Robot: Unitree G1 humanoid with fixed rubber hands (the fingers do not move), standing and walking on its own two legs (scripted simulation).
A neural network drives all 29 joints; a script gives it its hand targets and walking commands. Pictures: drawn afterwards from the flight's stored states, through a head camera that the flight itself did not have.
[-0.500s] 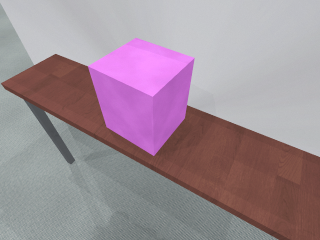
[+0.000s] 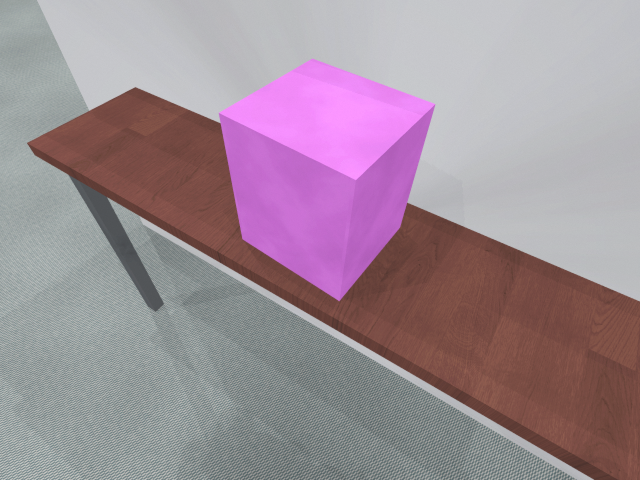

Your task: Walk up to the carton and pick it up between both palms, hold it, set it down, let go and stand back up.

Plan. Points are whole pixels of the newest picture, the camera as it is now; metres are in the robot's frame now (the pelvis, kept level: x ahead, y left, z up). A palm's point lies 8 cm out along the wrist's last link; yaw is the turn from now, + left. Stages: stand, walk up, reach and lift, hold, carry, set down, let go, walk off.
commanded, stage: walk up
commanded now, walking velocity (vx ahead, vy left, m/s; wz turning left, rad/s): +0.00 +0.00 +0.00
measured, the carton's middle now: (326, 180) +0.53 +0.02 +0.07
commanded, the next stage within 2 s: none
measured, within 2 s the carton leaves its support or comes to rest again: neither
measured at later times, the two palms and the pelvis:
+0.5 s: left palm out of the picture +0.05 +0.25 -0.14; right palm out of the picture +0.01 -0.25 -0.16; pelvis +0.01 +0.01 -0.01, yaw -10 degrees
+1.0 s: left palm (59, 425) +0.21 +0.39 -0.14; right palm out of the picture +0.04 -0.11 -0.12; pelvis +0.07 +0.14 -0.01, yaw -24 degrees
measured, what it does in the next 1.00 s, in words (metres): steps to the left, turning right: left foot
